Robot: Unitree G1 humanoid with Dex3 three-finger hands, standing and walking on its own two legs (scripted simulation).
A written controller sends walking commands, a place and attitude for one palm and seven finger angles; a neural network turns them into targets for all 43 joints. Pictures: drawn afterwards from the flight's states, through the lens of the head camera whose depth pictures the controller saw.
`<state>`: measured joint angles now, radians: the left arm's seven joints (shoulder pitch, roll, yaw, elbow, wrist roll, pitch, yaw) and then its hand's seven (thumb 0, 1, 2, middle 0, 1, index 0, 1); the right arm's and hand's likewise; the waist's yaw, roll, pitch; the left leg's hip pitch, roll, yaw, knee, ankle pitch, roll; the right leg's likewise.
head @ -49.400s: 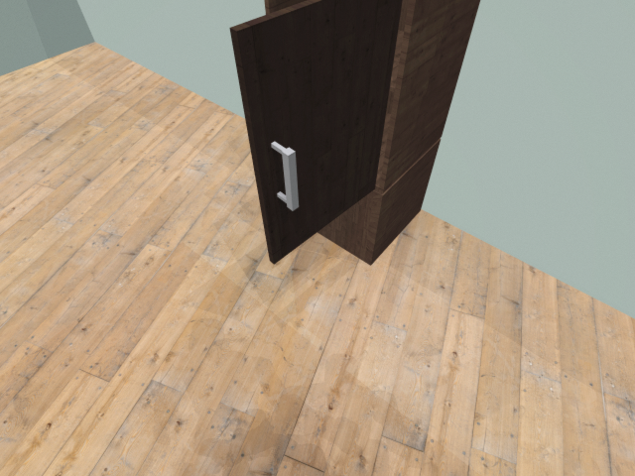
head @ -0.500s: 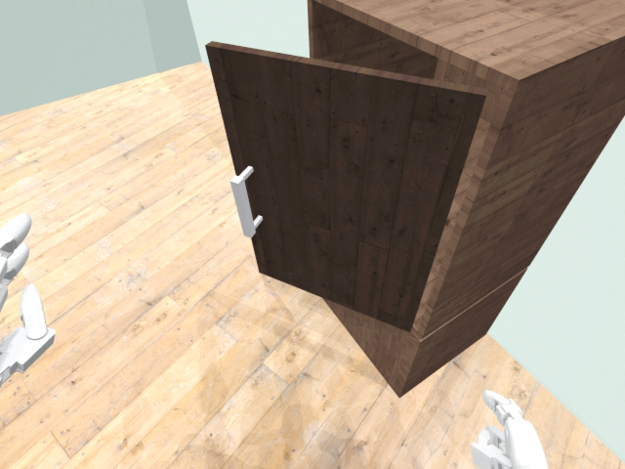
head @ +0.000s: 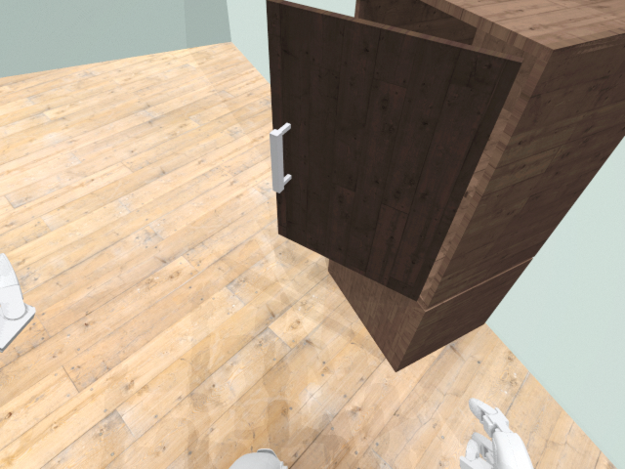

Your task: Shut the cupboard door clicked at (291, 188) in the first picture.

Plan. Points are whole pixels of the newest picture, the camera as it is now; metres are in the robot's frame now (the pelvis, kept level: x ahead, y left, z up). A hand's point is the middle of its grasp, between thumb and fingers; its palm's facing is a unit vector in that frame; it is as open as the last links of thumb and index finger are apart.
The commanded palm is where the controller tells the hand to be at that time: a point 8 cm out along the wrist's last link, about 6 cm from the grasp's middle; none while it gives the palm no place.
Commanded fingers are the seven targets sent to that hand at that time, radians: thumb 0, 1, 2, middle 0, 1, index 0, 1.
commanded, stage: step back with the hand held close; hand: left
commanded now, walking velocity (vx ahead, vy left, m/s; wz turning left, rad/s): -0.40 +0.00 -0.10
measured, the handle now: (282, 158) +0.72 +0.12 -0.03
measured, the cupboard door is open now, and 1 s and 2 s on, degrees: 31 31 31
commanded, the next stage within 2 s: stop stepping back and stand still in 0.38 s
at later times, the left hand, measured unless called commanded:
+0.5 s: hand out of the picture +0.08 +0.26 +0.19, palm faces +0.44 -0.78 -0.44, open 7.4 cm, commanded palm +0.04 +0.30 +0.20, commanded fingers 0.00 0.90 0.90 -0.20 -0.30 -0.20 -0.30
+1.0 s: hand out of the picture +0.00 +0.28 +0.21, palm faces +0.41 -0.80 -0.44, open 7.4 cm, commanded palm -0.04 +0.31 +0.20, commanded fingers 0.00 0.90 0.90 -0.20 -0.30 -0.20 -0.30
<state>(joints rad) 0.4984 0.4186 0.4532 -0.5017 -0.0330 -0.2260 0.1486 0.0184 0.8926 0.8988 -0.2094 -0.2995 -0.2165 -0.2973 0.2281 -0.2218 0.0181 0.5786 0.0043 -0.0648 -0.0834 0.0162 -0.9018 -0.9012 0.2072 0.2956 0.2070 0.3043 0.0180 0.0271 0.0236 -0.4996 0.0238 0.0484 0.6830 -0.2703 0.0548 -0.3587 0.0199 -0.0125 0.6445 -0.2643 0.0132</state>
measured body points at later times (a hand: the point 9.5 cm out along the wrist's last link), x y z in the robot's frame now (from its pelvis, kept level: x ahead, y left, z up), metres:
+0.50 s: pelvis -0.13 +0.01 +0.00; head -0.10 +0.02 +0.45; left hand +0.05 +0.30 +0.22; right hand +0.05 -0.21 -0.09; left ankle +0.04 +0.10 -0.70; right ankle -0.24 -0.11 -0.72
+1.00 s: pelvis -0.22 +0.04 +0.02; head -0.24 +0.05 +0.47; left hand -0.03 +0.32 +0.23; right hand -0.15 -0.24 -0.08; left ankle -0.18 +0.16 -0.69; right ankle -0.18 -0.07 -0.71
